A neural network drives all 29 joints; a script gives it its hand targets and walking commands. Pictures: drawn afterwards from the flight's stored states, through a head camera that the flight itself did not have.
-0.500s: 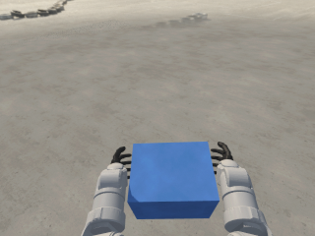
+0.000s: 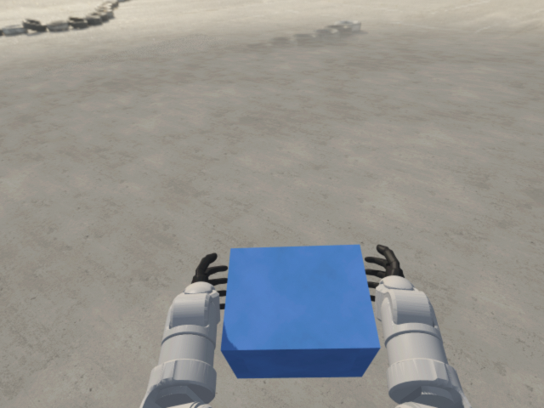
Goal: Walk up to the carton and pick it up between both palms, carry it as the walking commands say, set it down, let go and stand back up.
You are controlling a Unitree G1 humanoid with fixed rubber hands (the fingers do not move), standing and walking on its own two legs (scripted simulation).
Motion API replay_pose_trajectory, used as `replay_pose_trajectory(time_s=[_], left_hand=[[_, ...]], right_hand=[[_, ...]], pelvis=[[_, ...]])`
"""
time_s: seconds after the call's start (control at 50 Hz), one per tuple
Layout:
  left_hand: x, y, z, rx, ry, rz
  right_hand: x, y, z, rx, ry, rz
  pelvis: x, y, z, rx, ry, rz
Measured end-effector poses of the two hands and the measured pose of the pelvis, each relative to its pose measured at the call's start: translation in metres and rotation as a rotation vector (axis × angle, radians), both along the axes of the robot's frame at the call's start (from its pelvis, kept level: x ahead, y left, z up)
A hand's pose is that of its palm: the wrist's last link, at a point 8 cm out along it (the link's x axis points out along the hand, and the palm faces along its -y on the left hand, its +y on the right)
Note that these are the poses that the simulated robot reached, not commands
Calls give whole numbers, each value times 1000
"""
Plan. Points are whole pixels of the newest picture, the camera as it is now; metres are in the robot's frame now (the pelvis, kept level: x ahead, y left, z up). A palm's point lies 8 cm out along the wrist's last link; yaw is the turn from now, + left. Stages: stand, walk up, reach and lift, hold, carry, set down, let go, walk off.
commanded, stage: hold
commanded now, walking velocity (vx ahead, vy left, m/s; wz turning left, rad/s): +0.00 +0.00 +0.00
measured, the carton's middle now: (296, 313) +0.30 -0.01 -0.03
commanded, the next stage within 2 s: carry in 0.48 s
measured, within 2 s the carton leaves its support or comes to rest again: neither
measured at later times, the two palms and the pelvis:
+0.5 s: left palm (202, 295) +0.29 +0.15 +0.05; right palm (392, 289) +0.29 -0.16 +0.05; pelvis +0.00 +0.00 +0.00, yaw +0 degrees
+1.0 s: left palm (271, 296) +0.28 +0.03 +0.05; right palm (481, 317) +0.22 -0.26 +0.07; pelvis -0.03 -0.05 -0.02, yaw -10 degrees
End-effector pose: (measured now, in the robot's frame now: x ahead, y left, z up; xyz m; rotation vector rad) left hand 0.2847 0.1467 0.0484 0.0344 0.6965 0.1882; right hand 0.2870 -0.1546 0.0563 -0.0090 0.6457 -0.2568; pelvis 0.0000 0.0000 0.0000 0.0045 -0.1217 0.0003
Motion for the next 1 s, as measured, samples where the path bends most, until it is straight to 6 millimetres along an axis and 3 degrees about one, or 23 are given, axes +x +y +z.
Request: replay_pose_trajectory(time_s=[0.46,0.58,0.66,0.84,1.0], left_hand=[[1,0,-1,-3,3,-18],[6,-4,-9,28,-22,-5],[12,-19,-15,-11,-12,-7],[6,-86,-12,-33,77,-72],[-5,-112,2,-49,79,-134]], right_hand=[[-1,-1,-2,-3,5,-2],[2,-1,-6,-22,-24,-15],[-3,-16,-11,-14,-16,-63],[-34,-81,-8,40,64,-199],[-62,-103,14,36,59,-271]], pelvis=[[4,4,1,-1,3,-4],[-1,3,-13,16,98,-47],[-6,-7,-23,22,144,-113],[-18,-34,-21,14,209,-123],[-31,-52,-19,14,221,-171]])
